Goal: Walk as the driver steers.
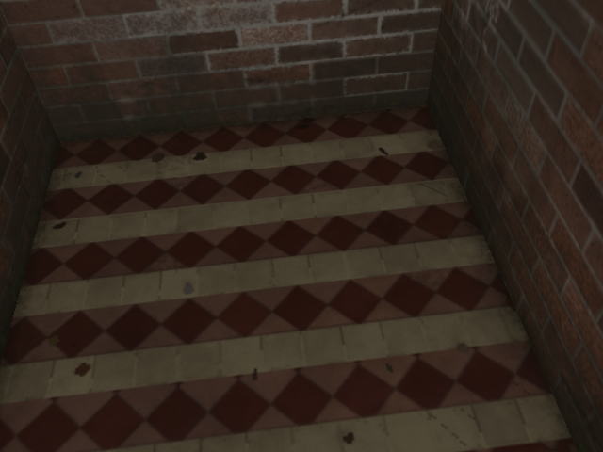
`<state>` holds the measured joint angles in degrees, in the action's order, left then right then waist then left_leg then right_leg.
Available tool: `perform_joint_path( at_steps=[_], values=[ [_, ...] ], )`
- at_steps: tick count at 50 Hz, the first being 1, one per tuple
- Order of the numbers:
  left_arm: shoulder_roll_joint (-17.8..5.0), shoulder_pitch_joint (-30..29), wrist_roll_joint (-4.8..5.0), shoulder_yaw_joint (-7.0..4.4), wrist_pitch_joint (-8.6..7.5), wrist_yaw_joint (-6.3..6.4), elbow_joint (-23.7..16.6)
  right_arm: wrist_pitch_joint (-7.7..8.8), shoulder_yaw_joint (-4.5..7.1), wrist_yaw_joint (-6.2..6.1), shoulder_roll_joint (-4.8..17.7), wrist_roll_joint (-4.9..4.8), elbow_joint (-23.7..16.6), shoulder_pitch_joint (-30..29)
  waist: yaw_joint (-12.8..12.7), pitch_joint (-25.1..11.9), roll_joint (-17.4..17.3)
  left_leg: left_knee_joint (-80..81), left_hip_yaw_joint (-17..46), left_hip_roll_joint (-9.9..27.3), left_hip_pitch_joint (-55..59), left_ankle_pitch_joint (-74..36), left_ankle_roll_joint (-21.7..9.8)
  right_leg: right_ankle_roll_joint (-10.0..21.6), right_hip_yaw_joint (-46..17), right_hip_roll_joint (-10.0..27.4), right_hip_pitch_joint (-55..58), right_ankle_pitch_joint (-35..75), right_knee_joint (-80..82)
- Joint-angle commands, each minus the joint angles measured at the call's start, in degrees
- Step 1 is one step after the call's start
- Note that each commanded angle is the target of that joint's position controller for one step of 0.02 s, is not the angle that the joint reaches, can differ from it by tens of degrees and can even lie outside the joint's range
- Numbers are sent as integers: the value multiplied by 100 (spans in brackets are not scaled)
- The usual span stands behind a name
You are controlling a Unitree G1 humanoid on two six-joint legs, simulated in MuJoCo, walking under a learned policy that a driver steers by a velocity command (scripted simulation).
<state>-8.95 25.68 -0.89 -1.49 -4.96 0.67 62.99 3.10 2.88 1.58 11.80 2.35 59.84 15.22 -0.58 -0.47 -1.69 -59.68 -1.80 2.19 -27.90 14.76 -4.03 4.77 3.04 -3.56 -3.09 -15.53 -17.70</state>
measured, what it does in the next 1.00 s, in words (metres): walks ahead: left foot, then right foot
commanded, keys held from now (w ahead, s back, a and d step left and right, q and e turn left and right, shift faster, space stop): w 0.74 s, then w+q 0.26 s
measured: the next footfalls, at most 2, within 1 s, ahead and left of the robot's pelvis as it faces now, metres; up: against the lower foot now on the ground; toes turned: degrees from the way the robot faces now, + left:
left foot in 0.28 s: +0.34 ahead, +0.08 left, +0.00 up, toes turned +3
right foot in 0.80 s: +0.63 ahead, -0.09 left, +0.00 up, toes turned -4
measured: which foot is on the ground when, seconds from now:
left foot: up 0.00-0.26, down 0.28-0.82, up 0.84-1.00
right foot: down 0.00-0.30, up 0.32-0.78, down 0.80-1.00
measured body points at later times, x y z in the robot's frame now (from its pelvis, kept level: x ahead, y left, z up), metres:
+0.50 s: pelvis +0.29 +0.03 +0.00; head +0.30 +0.03 +0.45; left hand +0.36 +0.27 -0.15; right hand +0.28 -0.22 -0.15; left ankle +0.30 +0.07 -0.74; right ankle +0.28 -0.11 -0.66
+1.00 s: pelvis +0.57 -0.01 +0.00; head +0.59 -0.02 +0.45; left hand +0.60 +0.25 -0.14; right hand +0.61 -0.26 -0.15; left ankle +0.52 +0.12 -0.66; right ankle +0.59 -0.09 -0.74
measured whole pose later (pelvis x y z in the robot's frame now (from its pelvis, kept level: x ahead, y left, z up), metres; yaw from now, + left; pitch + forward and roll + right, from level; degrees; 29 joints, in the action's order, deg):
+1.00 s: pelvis +0.57 -0.01 +0.00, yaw +5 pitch +0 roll +0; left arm -11.5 14.7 -1.6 -3.1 -5.7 0.9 55.6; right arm 3.3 3.5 0.6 12.5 1.7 57.2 17.5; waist 0.8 2.7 -2.0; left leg -65.3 0.8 1.9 -27.7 16.5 -5.3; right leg 4.0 9.9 -0.7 -10.9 -10.2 -20.4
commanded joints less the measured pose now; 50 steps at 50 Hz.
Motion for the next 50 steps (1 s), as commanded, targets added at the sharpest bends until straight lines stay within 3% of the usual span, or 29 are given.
perform_joint_path(
  at_steps=[1, 6, 9, 11, 13, 14, 15, 16, 17, 18, 19, 20, 21, 23, 26, 31, 34, 36, 38, 39, 40, 41, 42, 43, 44, 45, 47, 49, 50],
  values=[
    [-540, 615, 42, -35, -128, 59, 14, -24, 35, 41, 175, 4, -342, -295, 39, 685, 541, 31, -118, 127, -1543, -386, 166, 441, -1231, 1448, 598, 2159, 921],
    [-510, 742, -7, 43, -126, 61, -28, -62, -63, 57, 22, -67, -949, -1684, -182, 854, 686, 1648, -515, -115, -1190, -980, 257, 383, -704, 1230, 321, 3508, 916],
    [-654, 735, -14, 23, -154, 96, -25, -74, -81, 29, 111, -105, -1128, -1958, -142, 827, 761, 2438, -644, -285, -558, -1116, 41, 352, -584, 1337, 439, 4258, 833],
    [-783, 570, -15, -5, -181, 111, -56, -45, -16, -38, 292, -108, -1082, -1591, 111, 522, 795, 2619, -687, -515, 129, -920, -209, 278, -473, 1415, 693, 5698, 231],
    [-940, 411, -46, -61, -147, 114, -90, 41, 134, -123, 572, -133, -669, -234, 682, -231, 843, 2861, -564, -716, 1481, -695, -431, 228, -429, 1406, 820, 6273, -1345],
    [-962, 307, -15, -74, -129, 83, -133, 88, 227, -179, 754, -73, -419, 607, 1079, -623, 726, 3196, -271, -411, 2654, -676, -557, 195, -329, 1249, 178, 5310, -2563],
    [-426, 492, 126, 41, -151, -15, -340, 78, 377, -214, 1295, 124, -287, 1474, 1214, -1327, -90, 3386, 1621, 1090, 4090, 626, -1023, 87, -81, 770, -1229, 2867, -4615],
    [-438, 971, 186, -43, -112, -59, -278, 13, 415, -147, 1344, 15, -335, 1143, 676, -1694, -908, 4318, 4387, 2130, 4644, 886, -1723, 14, -324, -260, -2781, -1245, -6472],
    [-746, 513, 58, -121, -80, -33, -385, 19, 378, -99, 1151, -134, -417, 480, 489, -898, -290, 4630, 3886, 1857, 3918, 1258, -1603, 154, -702, 195, -3275, -708, -6651],
    [-758, -37, 9, -131, -97, -51, -545, 74, 267, -81, 751, -176, -500, 9, 383, -224, 29, 4786, 3023, 1711, 3046, 898, -1472, 168, -648, 436, -3314, -202, -6392],
    [-631, -216, -6, -131, -92, -61, -586, 144, 183, -75, 448, -147, -476, -175, 178, 230, 324, 4968, 2429, 1478, 2283, 143, -1288, 166, -629, 639, -3061, -4, -5999],
    [-595, -276, -86, -151, -22, -78, -631, 218, 107, -102, 262, -126, -377, -127, 4, 342, 296, 5013, 1999, 1265, 1830, -439, -1122, 112, -651, 759, -2767, 33, -5687],
    [-450, -159, -137, -131, 67, -116, -598, 278, 65, -124, 191, -115, -289, -44, -132, 330, 231, 5056, 1626, 1099, 1563, -794, -1009, 50, -636, 805, -2486, 34, -5460],
    [-368, -230, -159, -140, 203, -160, -674, 395, 57, -137, 304, -124, -142, 276, -227, 354, 54, 5096, 1220, 940, 1442, -1408, -944, -48, -506, 812, -2469, 108, -5097],
    [-380, -925, -152, -141, 314, -209, -958, 413, 56, -113, 469, -107, -82, 577, -159, 491, -18, 5245, 827, 767, 1555, -1438, -818, -223, -268, 900, -2913, 609, -4266],
    [-346, -2337, -43, -79, 282, -232, -1435, 357, 11, -134, 508, -140, -5, 1116, 268, 681, -184, 5229, 522, 613, 2050, -2267, -505, -366, 119, 717, -2956, 1421, -2267],
    [-320, -2691, -38, -47, 244, -205, -1542, 378, 22, -194, 618, -118, 89, 1364, 395, 685, -342, 5067, 535, 772, 2684, -2792, -623, -280, 199, 627, -3010, 1368, -1663],
    [-419, -2874, -42, -70, 194, -193, -1635, 378, 24, -236, 611, -87, 164, 1453, 425, 680, -228, 4872, 573, 933, 3105, -3215, -748, -148, 247, 548, -3008, 1114, -1455],
    [-529, -2604, -25, -115, 131, -122, -1622, 408, 38, -271, 675, -112, 205, 1388, 223, 560, -237, 4337, 539, 953, 3248, -4402, -743, -18, 259, 358, -2402, 779, -1204],
    [-624, -2055, -57, -167, 84, -68, -1471, 413, 55, -275, 752, -134, 217, 1306, -12, 287, -257, 3759, 514, 873, 3246, -5066, -687, 56, 326, 178, -1763, 631, -995],
    [-794, -1114, -136, -249, 7, -6, -1188, 403, 44, -271, 747, -163, 191, 1188, -418, -193, -101, 2787, 367, 640, 2836, -4931, -568, 192, 238, 216, -557, 822, -664],
    [-1198, 31, -311, -372, -86, 67, -1017, 399, 7, -256, 625, -252, -16, 1057, -821, -967, 294, 1264, 259, 401, 1738, -3503, -459, 521, -958, 1381, 973, 427, -536],
    [-1781, 449, -383, -535, -78, 37, -953, 342, -142, -221, -99, -467, -26, 1812, -562, -1710, 1540, -853, -118, -617, -282, 720, -183, 1350, -3461, 3025, 2512, 162, -181],
    [-1380, 31, -243, -476, -3, -27, -975, 282, 50, -252, 609, -259, 80, 1564, -451, -1370, 667, -1419, 525, -466, -724, 1414, -245, 1316, -3655, 2916, 1899, 106, 81],
    [-1047, -586, -176, -379, 9, -57, -1086, 281, 87, -220, 587, -181, -111, 1083, -267, -679, 509, -1241, 660, -176, -877, 953, -263, 1071, -2659, 2648, 1207, 222, 192],
    [-860, -865, -135, -330, -21, -67, -1061, 272, 58, -194, 401, -182, -255, 753, -202, -300, 229, -1001, 603, 1, -839, 580, -250, 927, -2100, 2404, 686, 362, 461],
    [-525, -954, -92, -202, -72, 18, -950, 110, 83, -121, 267, -40, -393, 553, 14, 130, 408, -713, 508, 187, -638, 206, -161, 574, -1262, 2070, 14, 871, 788],
    [-551, -690, -30, -177, -160, 59, -827, -29, 73, -34, 72, -7, -481, 579, 122, 175, 428, -743, 425, 229, -695, -24, -103, 538, -795, 2048, -117, 1539, 860],
    [-720, -641, 16, -209, -229, 62, -802, -77, 75, -15, 27, -7, -530, 603, 211, 186, 482, -807, 419, 259, -707, -67, -57, 549, -598, 2129, -228, 2051, 811]
  ],
)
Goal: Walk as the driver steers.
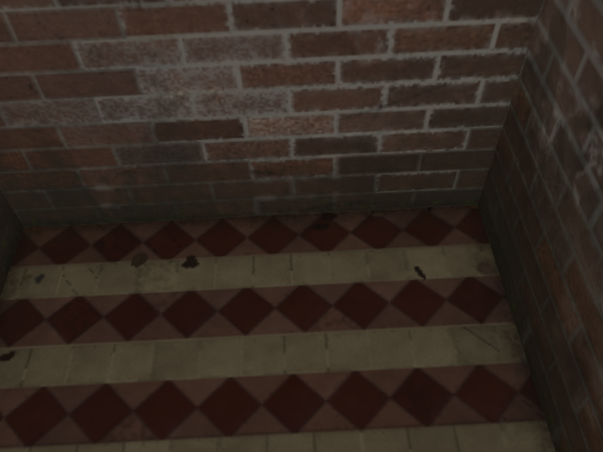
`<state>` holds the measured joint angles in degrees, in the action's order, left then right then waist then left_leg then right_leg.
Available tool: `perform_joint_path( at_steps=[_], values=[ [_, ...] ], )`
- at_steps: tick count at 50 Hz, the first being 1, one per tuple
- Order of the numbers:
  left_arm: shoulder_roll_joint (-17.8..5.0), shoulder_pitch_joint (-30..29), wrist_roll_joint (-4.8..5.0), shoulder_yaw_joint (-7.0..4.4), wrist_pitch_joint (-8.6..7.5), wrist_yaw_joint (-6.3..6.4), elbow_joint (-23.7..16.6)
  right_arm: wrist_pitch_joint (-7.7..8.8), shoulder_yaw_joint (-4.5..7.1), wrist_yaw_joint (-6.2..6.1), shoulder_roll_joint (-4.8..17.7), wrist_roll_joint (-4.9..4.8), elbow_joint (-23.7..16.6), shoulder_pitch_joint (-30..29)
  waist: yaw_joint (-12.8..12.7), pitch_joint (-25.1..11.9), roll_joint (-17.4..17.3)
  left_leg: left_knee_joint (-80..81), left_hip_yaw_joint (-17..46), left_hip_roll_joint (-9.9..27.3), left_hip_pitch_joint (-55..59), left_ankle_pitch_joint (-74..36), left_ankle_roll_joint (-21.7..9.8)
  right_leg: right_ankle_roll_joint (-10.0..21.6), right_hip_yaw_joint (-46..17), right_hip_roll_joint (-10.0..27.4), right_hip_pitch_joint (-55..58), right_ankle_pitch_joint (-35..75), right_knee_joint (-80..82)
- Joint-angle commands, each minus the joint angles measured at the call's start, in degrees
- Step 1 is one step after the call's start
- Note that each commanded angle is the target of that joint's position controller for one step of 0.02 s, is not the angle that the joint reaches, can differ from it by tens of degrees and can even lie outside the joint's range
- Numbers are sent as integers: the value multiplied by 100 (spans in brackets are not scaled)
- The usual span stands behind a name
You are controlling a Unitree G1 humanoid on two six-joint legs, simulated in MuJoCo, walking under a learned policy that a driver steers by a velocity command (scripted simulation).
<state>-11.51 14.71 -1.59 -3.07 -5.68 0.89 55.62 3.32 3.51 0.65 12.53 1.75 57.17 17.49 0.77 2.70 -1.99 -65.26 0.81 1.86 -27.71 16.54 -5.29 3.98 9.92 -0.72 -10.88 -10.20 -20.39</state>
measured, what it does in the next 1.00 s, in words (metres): walks ahead: left foot, then right foot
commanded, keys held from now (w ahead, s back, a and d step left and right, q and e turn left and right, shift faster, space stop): w+q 0.18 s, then no key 0.82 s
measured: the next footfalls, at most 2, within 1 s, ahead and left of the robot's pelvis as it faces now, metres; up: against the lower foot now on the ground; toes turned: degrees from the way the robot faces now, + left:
left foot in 0.30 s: +0.32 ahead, +0.13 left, +0.00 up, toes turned +15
right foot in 0.76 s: +0.33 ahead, -0.06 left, +0.00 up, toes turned +9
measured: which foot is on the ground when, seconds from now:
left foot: up 0.00-0.28, down 0.30-1.00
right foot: down 0.00-0.30, up 0.32-0.74, down 0.76-1.00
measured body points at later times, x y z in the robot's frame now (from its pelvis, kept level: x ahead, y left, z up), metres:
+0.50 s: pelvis +0.22 +0.07 -0.01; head +0.26 +0.09 +0.44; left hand +0.22 +0.30 -0.16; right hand +0.35 -0.16 -0.14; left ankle +0.28 +0.12 -0.74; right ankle +0.20 -0.10 -0.67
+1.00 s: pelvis +0.28 +0.06 +0.00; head +0.28 +0.06 +0.45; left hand +0.23 +0.26 -0.16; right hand +0.35 -0.17 -0.16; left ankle +0.28 +0.12 -0.74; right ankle +0.29 -0.06 -0.74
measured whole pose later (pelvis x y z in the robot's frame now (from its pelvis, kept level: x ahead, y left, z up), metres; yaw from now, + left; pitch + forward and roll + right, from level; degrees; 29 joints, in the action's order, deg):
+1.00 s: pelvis +0.28 +0.06 +0.00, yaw +11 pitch -1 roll +0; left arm -6.5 18.9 -0.1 1.3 -2.3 2.8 63.5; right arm 1.3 1.3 -1.9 10.2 0.7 62.8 14.8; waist -0.3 0.2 -1.0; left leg -20.9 -5.1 -2.8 -9.6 10.9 -4.8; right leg -0.2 1.8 0.4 -7.7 -12.6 -21.2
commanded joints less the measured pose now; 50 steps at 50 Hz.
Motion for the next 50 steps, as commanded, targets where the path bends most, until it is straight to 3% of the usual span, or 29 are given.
perform_joint_path(
  at_steps=[1, 3, 4, 5, 9, 10, 12, 13, 14, 15, 16, 17, 18, 19, 20, 21, 22, 25, 30, 34, 36, 38, 39, 40, 41, 42, 44, 47, 50],
  values=[
    [-512, 494, 100, -55, -199, 34, -48, -138, 15, 103, -45, 64, -350, 252, 113, -91, 483, -209, 119, 339, -869, -415, 102, 607, -1054, 1828, 505, 1659, 1103],
    [-303, 553, 55, 2, -175, 32, -52, -172, 33, 169, -24, 81, -545, -259, 54, 119, 677, 390, -19, 355, -1178, -1059, 137, 384, -509, 1501, 445, 1431, 1162],
    [-348, 476, 72, -7, -170, -42, -40, -222, 30, 183, 21, -41, -618, -463, 61, 219, 936, 735, -194, 329, -961, -1415, 173, 299, -195, 1236, 85, 1275, 1250],
    [-331, 408, 118, -6, -187, -16, -145, -182, 21, 191, 19, -82, -698, -707, -20, 316, 858, 1218, -286, 247, -943, -1740, 196, 263, -31, 1138, -46, 863, 1267],
    [-676, 764, 137, -65, -250, 74, -73, -175, -38, 253, 3, 13, -1050, -1495, -164, 401, 609, 2365, -632, 207, -636, -1913, 61, 374, 116, 1518, 382, 1514, 1271],
    [-670, 831, 131, -59, -238, 87, -31, -163, -41, 250, 11, 49, -1075, -1537, -156, 438, 544, 2546, -668, 164, -582, -1755, -3, 373, 182, 1576, 579, 2110, 1092],
    [-698, 851, 125, -52, -193, 105, 21, -104, -37, 215, 44, 107, -1009, -1336, -63, 315, 627, 2823, -825, -93, -240, -1297, -147, 323, 313, 1583, 951, 3737, 490],
    [-850, 803, 80, -103, -132, 113, 49, -94, -6, 160, 127, 140, -831, -990, 27, 58, 765, 2941, -1005, -301, 97, -1047, -253, 287, 391, 1519, 1195, 4679, -55],
    [-885, 803, 94, -118, -75, 116, 56, -42, 31, 124, 221, 153, -636, -444, 239, -263, 743, 3268, -1026, -514, 730, -1098, -361, 237, 408, 1432, 1233, 5038, -865],
    [-891, 862, 126, -116, -25, 104, 63, 45, 95, 82, 410, 211, -364, 257, 555, -707, 537, 3906, -824, -525, 1785, -1935, -478, 78, 474, 1212, 918, 4366, -1988],
    [-596, 1079, 147, -24, 0, 108, -62, 135, 216, 11, 989, 307, -281, 764, 641, -1381, -91, 3561, 311, 644, 3259, -4383, -631, -119, 440, 954, -226, 1687, -3577],
    [56, 2059, 372, 151, 80, 63, -104, 124, 279, -15, 1415, 187, -323, 546, -24, -2479, -1029, 3209, 2261, 2354, 4912, -7194, -1692, -293, -213, 127, -1708, -3046, -5470],
    [-456, 1663, 306, 33, 167, 84, -15, 30, 250, -57, 1246, -103, -341, 783, 281, -2770, -13, 3750, 2218, 2147, 4406, -6619, -1620, -307, -1075, 173, -1652, -2483, -5508],
    [-316, 1145, 293, 71, 182, 70, -165, 18, 163, -94, 1004, -130, -326, 199, 105, -1810, -133, 4163, 1611, 1882, 3600, -5783, -1477, -317, -1128, 331, -1915, -2033, -5328],
    [-226, 912, 187, 118, 179, 75, -174, 7, 47, -105, 617, -142, -368, -268, -58, -1087, -6, 4503, 1238, 1613, 2834, -5063, -1210, -318, -1135, 487, -1952, -1728, -4849],
    [-285, 809, 60, 78, 248, 87, -135, -5, -50, -114, 334, -152, -403, -525, -146, -760, 28, 4722, 896, 1438, 2298, -4976, -984, -351, -1134, 620, -1658, -1448, -4518],
    [-224, 1020, -20, 89, 360, 73, -51, -11, -116, -123, 196, -167, -380, -592, -294, -707, 18, 4864, 635, 1258, 1839, -4836, -830, -386, -1124, 639, -1158, -1276, -4218],
    [-38, 1258, 16, 115, 532, 40, 112, 51, -117, -106, 395, -65, -292, -582, -471, -788, -37, 4978, 205, 1005, 1502, -4730, -682, -420, -1022, 493, -632, -1032, -3680],
    [-118, 726, 14, 127, 652, 134, 124, -28, -137, -132, 431, -38, -148, -424, -276, -486, -337, 5365, 249, 870, 1335, -2133, -519, -451, -983, 486, -621, -805, -2528],
    [-52, 525, 52, 179, 633, 181, 205, -142, -136, -193, 383, -27, -22, -277, -131, -151, -309, 5549, 615, 936, 1241, -322, -597, -449, -957, 436, -495, -970, -1796],
    [29, 660, 67, 218, 584, 204, 321, -174, -140, -217, 355, -58, 12, -293, -170, -70, -160, 5401, 730, 960, 1268, -250, -577, -403, -922, 407, -253, -874, -1178],
    [61, 899, 41, 270, 484, 225, 460, -186, -141, -233, 325, -117, 58, -283, -282, -15, 150, 5137, 696, 812, 1113, -417, -268, -346, -1067, 567, 390, 144, 1],
    [-113, 980, -15, 257, 411, 228, 495, -178, -147, -234, 249, -114, 75, -198, -193, 0, 334, 4879, 599, 607, 1094, -594, -90, -304, -1411, 888, 515, 486, 180],
    [-251, 666, 103, 239, 385, 212, 537, -190, -142, -203, 102, -171, 118, 53, 154, 196, 995, 4953, 230, 156, 1406, -725, 14, -241, -1573, 910, -87, 629, 133],
    [-14, 569, 125, 293, 348, 167, 528, -197, -139, -214, 196, -140, 223, 11, 58, 139, 911, 4851, 197, 166, 1899, -929, 42, -259, -1542, 843, -372, 420, 284],
    [62, 581, 125, 319, 316, 151, 542, -204, -122, -232, 258, -137, 269, 19, 27, 72, 781, 4791, 222, 211, 2113, -1072, 36, -301, -1461, 778, -394, 342, 339],
    [26, 677, 127, 337, 306, 168, 609, -192, -104, -253, 363, -136, 345, -1, -52, 4, 590, 4728, 263, 261, 2130, -1199, -9, -301, -1449, 680, -261, 225, 398],
    [34, 748, 160, 367, 302, 208, 693, -163, -147, -269, 215, -90, 441, -6, -75, -14, 380, 4743, 251, 255, 1961, -1128, 49, -234, -1483, 687, -75, 242, 388],
    [39, 766, 150, 399, 302, 225, 751, -162, -175, -287, 160, -108, 534, 18, -92, -13, 318, 4759, 239, 259, 1926, -1166, 91, -206, -1479, 691, -39, 326, 369]
  ],
)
